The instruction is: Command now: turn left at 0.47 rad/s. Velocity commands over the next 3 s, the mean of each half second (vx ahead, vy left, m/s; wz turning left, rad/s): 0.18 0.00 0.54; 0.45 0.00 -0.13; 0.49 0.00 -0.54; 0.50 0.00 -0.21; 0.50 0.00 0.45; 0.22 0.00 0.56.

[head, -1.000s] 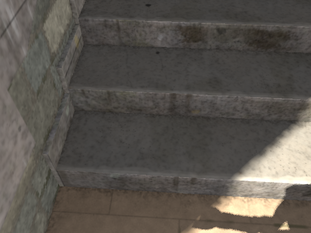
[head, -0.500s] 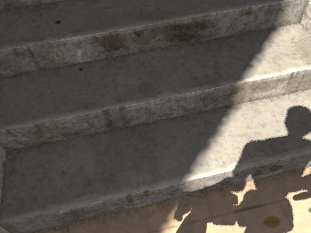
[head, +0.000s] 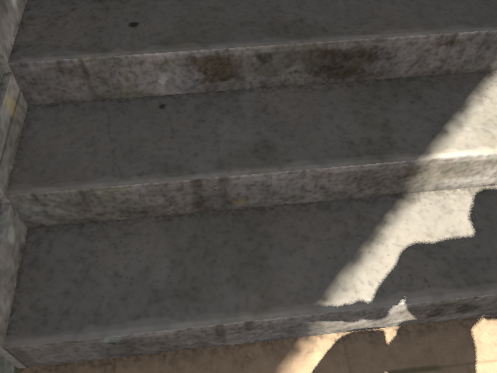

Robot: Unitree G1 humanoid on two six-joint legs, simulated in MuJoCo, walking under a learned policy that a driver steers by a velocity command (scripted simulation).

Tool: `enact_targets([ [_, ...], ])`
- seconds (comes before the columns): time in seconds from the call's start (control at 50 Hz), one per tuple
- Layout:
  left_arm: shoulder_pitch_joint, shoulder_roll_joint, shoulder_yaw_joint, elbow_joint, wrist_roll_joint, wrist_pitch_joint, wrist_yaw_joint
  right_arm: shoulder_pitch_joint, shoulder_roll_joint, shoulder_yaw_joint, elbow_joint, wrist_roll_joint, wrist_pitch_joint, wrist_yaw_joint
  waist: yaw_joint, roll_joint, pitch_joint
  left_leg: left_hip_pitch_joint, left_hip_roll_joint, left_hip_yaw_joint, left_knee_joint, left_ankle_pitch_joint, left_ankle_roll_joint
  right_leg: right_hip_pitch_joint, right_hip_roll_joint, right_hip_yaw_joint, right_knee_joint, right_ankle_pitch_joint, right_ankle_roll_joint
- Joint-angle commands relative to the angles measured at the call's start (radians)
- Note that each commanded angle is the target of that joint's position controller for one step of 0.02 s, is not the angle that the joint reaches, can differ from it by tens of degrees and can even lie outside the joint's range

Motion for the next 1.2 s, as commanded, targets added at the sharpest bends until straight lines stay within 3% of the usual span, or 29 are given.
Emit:
enact_targets([
  [0.02,0.083,0.068,0.024,-0.048,-0.003,-0.025,-0.014,-0.078,-0.157,-0.043,-0.096,0.006,0.002,-0.008,0.05,0.147,-0.16,0.044,0.177,-0.233,-0.077,0.054,0.145,0.146,0.031,-0.059,-0.215,0.17,-0.024],
  [0.06,0.139,0.145,0.047,-0.055,0.012,-0.026,-0.006,-0.033,-0.089,-0.02,-0.097,0.002,-0.003,-0.006,0.059,0.039,-0.171,-0.129,0.093,-0.165,0.085,-0.218,0.054,0.335,-0.156,0.096,-0.339,0.177,-0.109],
  [0.08,0.098,0.229,0.062,-0.064,0.045,-0.013,-0.003,-0.018,-0.052,-0.011,-0.124,0.003,-0.015,-0.001,0.019,-0.274,-0.119,-0.289,-0.058,0.042,0.307,-0.432,-0.006,0.281,-0.359,0.371,-0.424,0.151,-0.261],
  [0.1,0.047,0.179,0.047,-0.091,0.07,-0.021,-0.006,0.001,-0.145,-0.039,-0.11,-0.016,-0.027,0.001,0.02,-0.233,-0.094,-0.289,0.018,0.04,0.56,-0.461,-0.053,0.192,-0.43,0.425,-0.426,0.19,-0.347],
  [0.16,-0.042,0.1,0.018,-0.12,0.027,-0.028,0.009,0.078,-0.167,-0.059,-0.046,-0.005,-0.005,-0.001,-0.007,-0.128,-0.071,-0.309,0.064,0.084,0.771,-0.273,-0.099,0.192,-0.29,0.175,-0.39,0.18,-0.252],
  [0.18,0.039,0.073,-0.001,-0.087,0.047,-0.017,-0.007,0.092,-0.086,-0.031,-0.023,-0.082,0.033,0.026,0.012,-0.112,-0.056,-0.249,0.05,0.132,0.73,-0.237,-0.077,0.148,-0.265,0.109,-0.433,0.129,-0.24],
  [0.24,0.118,0.112,0.017,-0.053,0.041,-0.017,-0.024,-0.005,-0.084,-0.026,-0.065,-0.051,0.06,0.077,0.077,-0.147,-0.028,-0.311,0.063,0.156,0.621,-0.212,-0.068,0.258,-0.268,0.102,-0.469,0.009,-0.25],
  [0.26,0.122,0.148,0.031,-0.074,-0.004,-0.033,-0.007,-0.083,-0.112,-0.032,-0.125,0.041,0.018,0.045,0.1,-0.145,-0.037,-0.406,0.104,0.136,0.605,-0.179,-0.077,0.357,-0.304,0.137,-0.47,-0.05,-0.27],
  [0.4,0.137,0.177,0.043,-0.031,0.002,-0.071,-0.007,-0.133,-0.051,0.008,-0.184,-0.015,-0.035,0.024,0.118,-0.149,0.009,-0.34,0.155,0.192,0.349,-0.164,-0.067,0.357,-0.336,0.013,-0.525,0.03,-0.262],
  [0.48,0.15,0.197,0.054,-0.02,-0.013,-0.063,-0.034,-0.107,-0.016,0.026,-0.196,0.004,-0.041,0.054,0.099,-0.142,-0.001,-0.151,0.13,0.267,0.224,-0.198,-0.008,0.249,-0.334,-0.077,-0.452,0.099,-0.259],
  [0.54,0.134,0.168,0.033,0.001,-0.024,-0.085,-0.041,0.093,-0.078,-0.008,-0.146,0.004,-0.045,0.034,-0.04,-0.072,-0.07,0.269,0.048,0.289,0.049,-0.102,0.056,0.058,-0.273,-0.173,-0.226,0.322,-0.201],
  [0.56,0.116,0.129,0.011,-0.009,-0.001,-0.1,-0.046,0.259,-0.149,-0.039,-0.104,0.003,-0.046,0.027,-0.129,0.026,-0.168,0.488,0.111,0.201,0.025,-0.094,0.084,-0.067,-0.207,-0.247,0.022,0.299,-0.15],
  [0.58,0.077,0.021,-0.028,-0.086,0.027,-0.116,-0.052,0.348,-0.287,-0.052,-0.1,-0.032,-0.048,0.006,-0.12,0.331,-0.242,0.689,0.416,-0.334,-0.11,-0.232,0.226,-0.427,-0.081,-0.254,0.441,-0.167,-0.068],
  [0.6,0.09,0.112,-0.011,-0.069,-0.03,-0.129,-0.05,0.324,-0.244,-0.044,-0.112,-0.035,-0.065,0.009,-0.135,0.222,-0.275,0.634,0.507,-0.524,-0.212,-0.342,0.342,-0.53,-0.071,-0.076,0.637,-0.217,-0.056],
  [0.62,0.053,0.15,0.001,-0.087,-0.044,-0.126,-0.058,0.278,-0.185,-0.022,-0.098,-0.04,-0.082,0.018,-0.112,0.134,-0.176,0.557,0.488,-0.396,-0.213,-0.341,0.319,-0.58,-0.113,-0.06,0.663,-0.138,-0.065],
  [0.66,0.055,0.143,0.003,-0.075,-0.011,-0.107,-0.054,0.161,-0.116,0.006,-0.102,-0.038,-0.103,0.025,-0.036,0.041,-0.059,0.358,0.391,-0.16,-0.234,-0.105,0.241,-0.472,-0.164,-0.056,0.546,0.046,-0.074],
  [0.74,0.108,0.068,-0.011,-0.049,0.001,-0.079,-0.063,0.126,-0.102,0.01,-0.05,-0.047,-0.132,0.014,0.036,0.056,-0.073,0.268,0.342,0.107,-0.248,0.373,0.195,-0.393,-0.137,-0.026,0.499,0.186,-0.054],
  [0.84,0.026,0.004,-0.032,-0.079,0.006,-0.065,-0.074,0.174,-0.088,0.024,0.02,-0.039,-0.127,0.003,0.007,0.095,-0.029,0.2,0.298,0.267,-0.293,0.293,0.164,-0.337,-0.1,-0.104,0.301,0.374,-0.038],
  [0.92,-0.076,-0.027,-0.048,-0.146,0.006,-0.064,-0.098,0.273,-0.096,0.03,0.081,-0.034,-0.076,-0.011,-0.041,0.071,0.016,0.5,0.421,0.231,-0.244,0.419,0.193,-0.658,-0.109,-0.089,0.438,0.212,-0.071],
  [0.98,-0.129,-0.05,-0.061,-0.193,-0.005,-0.067,-0.112,0.279,-0.132,0.019,0.101,-0.036,-0.035,-0.034,-0.036,0.091,0.025,0.582,0.395,0.327,-0.101,0.816,0.148,-0.703,-0.069,-0.187,0.501,0.063,-0.094],
  [1.02,-0.092,-0.022,-0.051,-0.211,0.001,-0.069,-0.114,0.215,-0.154,0.022,0.065,-0.035,-0.033,-0.038,0.027,0.107,-0.058,0.433,0.338,0.406,0.037,1.25,0.107,-0.328,-0.005,-0.275,0.282,0.106,-0.127],
  [1.06,0.072,0.03,-0.007,-0.184,0.012,-0.048,-0.105,0.22,-0.247,-0.012,0.059,0.004,-0.047,-0.038,0.104,0.121,-0.158,0.364,0.358,0.347,0.281,1.364,0.104,0.052,0.045,-0.229,-0.013,0.196,-0.167],
  [1.08,0.214,0.027,0.011,-0.139,0.02,-0.033,-0.097,0.134,-0.244,-0.015,0.041,0.032,-0.06,-0.036,0.2,0.168,-0.165,0.25,0.312,0.346,0.459,1.21,0.072,0.285,0.022,-0.17,-0.351,0.424,-0.207],
  [1.1,0.384,0.089,0.03,-0.045,0.02,-0.011,-0.07,0.012,-0.111,0.017,0.004,-0.007,-0.088,-0.021,0.255,-0.05,-0.07,-0.199,0.146,0.322,0.914,0.078,-0.001,0.603,-0.081,-0.008,-0.482,0.759,-0.277],
  [1.12,0.364,0.228,0.022,-0.055,0.063,-0.008,-0.037,0.038,0.039,0.07,-0.057,-0.068,-0.138,-0.004,0.128,-0.272,-0.137,-0.58,0.101,0.234,1.319,-0.475,-0.023,0.823,-0.327,0.229,-0.124,1.682,-0.337],
  [1.14,0.422,0.246,0.041,-0.043,0.074,-0.016,-0.018,0.128,0.016,0.072,-0.03,-0.048,-0.159,0.005,0.139,-0.118,-0.3,-0.659,0.102,0.153,1.438,-0.372,-0.046,0.867,-0.436,0.291,-0.144,1.75,-0.448],
  [1.16,0.436,0.237,0.055,-0.035,0.075,-0.006,-0.019,0.057,-0.029,0.063,-0.065,-0.028,-0.159,0.002,0.152,-0.009,-0.331,-0.755,0.098,0.172,1.49,-0.346,-0.076,0.881,-0.421,0.318,-0.202,1.319,-0.496],
  [1.18,0.405,0.182,0.053,-0.02,0.036,0.001,-0.019,0.03,-0.009,0.071,-0.087,-0.022,-0.154,0.002,0.127,0.03,-0.265,-0.84,0.125,0.18,1.481,-0.346,-0.089,0.783,-0.374,0.334,-0.272,0.862,-0.47],
  [1.2,0.364,0.065,0.014,-0.003,0.012,0.002,-0.027,-0.001,0.048,0.078,-0.103,0.001,-0.14,0.01,0.083,0.026,-0.19,-0.879,0.142,0.186,1.572,-0.361,-0.079,0.64,-0.325,0.309,-0.304,0.649,-0.435],
])
Next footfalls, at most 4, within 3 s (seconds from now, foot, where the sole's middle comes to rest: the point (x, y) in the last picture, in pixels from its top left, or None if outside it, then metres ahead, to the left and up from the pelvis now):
0.06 right None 0.06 -0.13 -0.78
0.56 left None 0.13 0.17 -0.78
1.10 right None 0.42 0.03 -0.78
1.46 left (181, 255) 0.71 0.20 -0.63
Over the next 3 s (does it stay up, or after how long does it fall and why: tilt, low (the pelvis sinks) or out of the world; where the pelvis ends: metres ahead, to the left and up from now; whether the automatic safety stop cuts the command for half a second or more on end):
stays up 1.34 0.00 0.44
